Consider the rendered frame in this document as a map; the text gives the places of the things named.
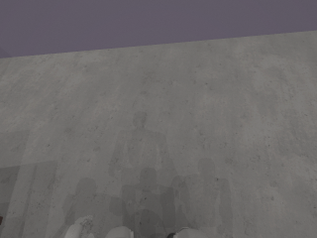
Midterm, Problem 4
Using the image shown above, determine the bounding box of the robot left thigh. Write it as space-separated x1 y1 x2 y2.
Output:
105 226 134 238

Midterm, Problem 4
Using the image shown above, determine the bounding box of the robot right thigh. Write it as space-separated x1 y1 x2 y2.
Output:
172 228 208 238

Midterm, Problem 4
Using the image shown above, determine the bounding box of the left robot hand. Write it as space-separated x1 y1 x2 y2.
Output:
63 215 94 238

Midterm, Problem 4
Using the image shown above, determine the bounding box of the robot thigh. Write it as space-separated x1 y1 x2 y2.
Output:
172 228 208 238
105 226 134 238

